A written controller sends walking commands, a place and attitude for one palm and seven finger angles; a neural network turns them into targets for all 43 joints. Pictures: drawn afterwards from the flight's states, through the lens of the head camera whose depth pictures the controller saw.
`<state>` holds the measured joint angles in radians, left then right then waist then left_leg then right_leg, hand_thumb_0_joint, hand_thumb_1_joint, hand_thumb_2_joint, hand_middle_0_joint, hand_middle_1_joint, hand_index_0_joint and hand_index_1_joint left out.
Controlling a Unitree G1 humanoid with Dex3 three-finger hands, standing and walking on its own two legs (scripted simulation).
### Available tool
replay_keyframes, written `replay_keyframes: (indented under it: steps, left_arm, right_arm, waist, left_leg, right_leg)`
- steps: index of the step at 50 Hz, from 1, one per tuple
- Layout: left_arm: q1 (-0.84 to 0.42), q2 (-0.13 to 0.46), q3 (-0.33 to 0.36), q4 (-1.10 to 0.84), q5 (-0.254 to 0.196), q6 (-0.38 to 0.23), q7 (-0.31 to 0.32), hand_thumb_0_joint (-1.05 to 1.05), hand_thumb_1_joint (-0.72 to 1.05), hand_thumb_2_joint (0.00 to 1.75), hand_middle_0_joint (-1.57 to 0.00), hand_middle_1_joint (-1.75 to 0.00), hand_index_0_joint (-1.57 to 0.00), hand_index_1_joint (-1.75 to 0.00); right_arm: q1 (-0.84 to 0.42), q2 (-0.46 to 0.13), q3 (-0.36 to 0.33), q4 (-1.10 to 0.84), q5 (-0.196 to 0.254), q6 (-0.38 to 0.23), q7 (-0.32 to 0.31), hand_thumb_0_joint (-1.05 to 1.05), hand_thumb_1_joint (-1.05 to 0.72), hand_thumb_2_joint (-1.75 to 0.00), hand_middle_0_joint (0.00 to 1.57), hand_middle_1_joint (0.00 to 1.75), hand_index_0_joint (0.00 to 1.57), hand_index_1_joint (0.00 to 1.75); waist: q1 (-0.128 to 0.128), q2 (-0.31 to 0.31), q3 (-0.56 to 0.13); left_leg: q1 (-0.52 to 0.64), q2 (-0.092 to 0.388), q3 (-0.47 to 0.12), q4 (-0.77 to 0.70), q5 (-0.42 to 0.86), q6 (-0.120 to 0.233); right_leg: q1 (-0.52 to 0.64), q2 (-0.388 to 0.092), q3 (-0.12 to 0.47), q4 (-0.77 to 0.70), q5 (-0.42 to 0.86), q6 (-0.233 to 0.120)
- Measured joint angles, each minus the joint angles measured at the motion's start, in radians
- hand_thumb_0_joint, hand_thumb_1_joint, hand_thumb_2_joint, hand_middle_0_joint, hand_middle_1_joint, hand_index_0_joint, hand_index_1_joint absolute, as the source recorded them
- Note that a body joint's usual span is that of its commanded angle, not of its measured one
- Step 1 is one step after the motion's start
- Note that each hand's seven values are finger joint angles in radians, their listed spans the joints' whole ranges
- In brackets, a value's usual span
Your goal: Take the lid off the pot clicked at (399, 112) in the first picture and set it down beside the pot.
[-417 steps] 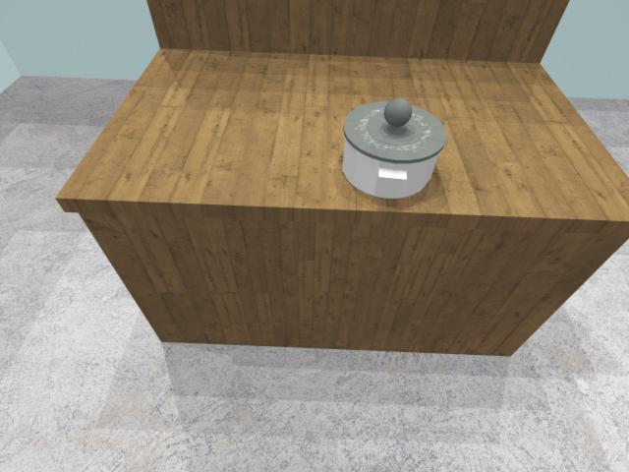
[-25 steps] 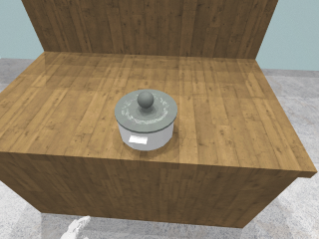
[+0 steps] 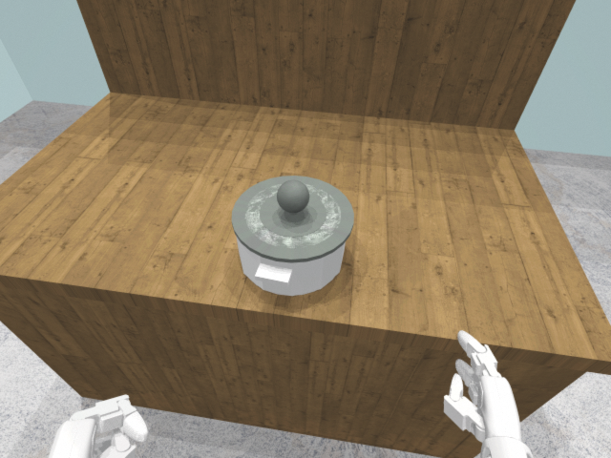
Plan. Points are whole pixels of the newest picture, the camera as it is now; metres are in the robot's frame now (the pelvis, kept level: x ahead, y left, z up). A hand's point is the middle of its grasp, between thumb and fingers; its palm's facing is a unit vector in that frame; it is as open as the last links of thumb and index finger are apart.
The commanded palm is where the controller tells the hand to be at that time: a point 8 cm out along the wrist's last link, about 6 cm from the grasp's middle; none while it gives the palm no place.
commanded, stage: raise the hand higher, near the body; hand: left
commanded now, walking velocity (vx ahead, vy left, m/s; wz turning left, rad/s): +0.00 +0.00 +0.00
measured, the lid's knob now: (293, 196) +0.48 +0.08 +0.09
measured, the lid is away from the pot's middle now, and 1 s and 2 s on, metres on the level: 0.00 0.00 0.00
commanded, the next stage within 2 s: reach forward and open the fingers in 0.84 s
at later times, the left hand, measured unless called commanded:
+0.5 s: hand (119, 399) +0.16 +0.23 +0.05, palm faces +0.28 -0.88 -0.38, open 3.1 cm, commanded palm +0.12 +0.27 +0.08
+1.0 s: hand (113, 346) +0.19 +0.23 +0.11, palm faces +0.29 -0.76 -0.58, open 3.1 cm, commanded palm +0.15 +0.27 +0.15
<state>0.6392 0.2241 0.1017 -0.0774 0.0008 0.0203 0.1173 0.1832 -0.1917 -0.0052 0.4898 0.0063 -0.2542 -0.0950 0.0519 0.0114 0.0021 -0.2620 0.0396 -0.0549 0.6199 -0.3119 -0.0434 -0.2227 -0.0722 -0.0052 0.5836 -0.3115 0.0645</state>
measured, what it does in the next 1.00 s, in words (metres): stands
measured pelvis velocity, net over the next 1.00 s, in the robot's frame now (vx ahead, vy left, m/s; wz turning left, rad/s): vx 0.01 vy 0.00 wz -0.03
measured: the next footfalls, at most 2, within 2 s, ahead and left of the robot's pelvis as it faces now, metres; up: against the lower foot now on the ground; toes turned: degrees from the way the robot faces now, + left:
none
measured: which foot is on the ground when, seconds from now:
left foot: down 0.00-1.00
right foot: down 0.00-1.00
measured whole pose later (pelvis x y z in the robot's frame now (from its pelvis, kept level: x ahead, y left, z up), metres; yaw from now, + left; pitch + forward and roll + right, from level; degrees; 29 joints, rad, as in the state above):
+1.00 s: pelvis +0.01 +0.00 +0.00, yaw -2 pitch -3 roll +0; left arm 0.60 0.34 0.21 -0.46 0.18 -0.04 0.13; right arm 0.20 -0.21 0.00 0.47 -0.01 -0.26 -0.08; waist 0.05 0.03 0.00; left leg -0.21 0.05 -0.02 0.58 -0.32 -0.04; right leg -0.20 -0.06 0.02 0.56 -0.31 0.06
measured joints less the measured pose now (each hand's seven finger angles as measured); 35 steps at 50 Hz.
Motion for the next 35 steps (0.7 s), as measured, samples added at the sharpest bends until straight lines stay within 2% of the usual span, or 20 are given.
replay_keyframes:
  steps: [10, 35]
  left_arm:
    - [0.015, 0.023, 0.034, -0.081, 0.003, -0.027, -0.011, 0.01, 0.89, 0.9, -1.28, -1.48, -1.28, -1.48]
    - [-0.006, 0.059, 0.089, -0.267, -0.001, -0.071, -0.016, 0.01, 0.89, 0.9, -1.29, -1.5, -1.3, -1.5]
  right_arm:
    - [0.009, -0.003, 0.005, -0.004, -0.002, -0.01, 0.0, 0.01, -0.89, -0.9, 0.2, 0.3, 0.22, 0.32]
    - [0.016, -0.007, 0.001, 0.004, -0.005, -0.022, -0.003, 0.01, -0.9, -0.9, 0.2, 0.3, 0.24, 0.34]
  waist:
    - [-0.003, 0.008, 0.001]
    - [0.005, 0.012, 0.016]
  left_leg:
    - [0.016, 0.008, 0.008, -0.002, -0.01, -0.002]
    - [0.064, 0.01, 0.028, -0.032, -0.01, 0.002]
  right_leg:
    - [0.012, 0.007, 0.007, -0.002, -0.006, -0.001]
    - [0.052, 0.007, 0.023, -0.035, 0.001, 0.002]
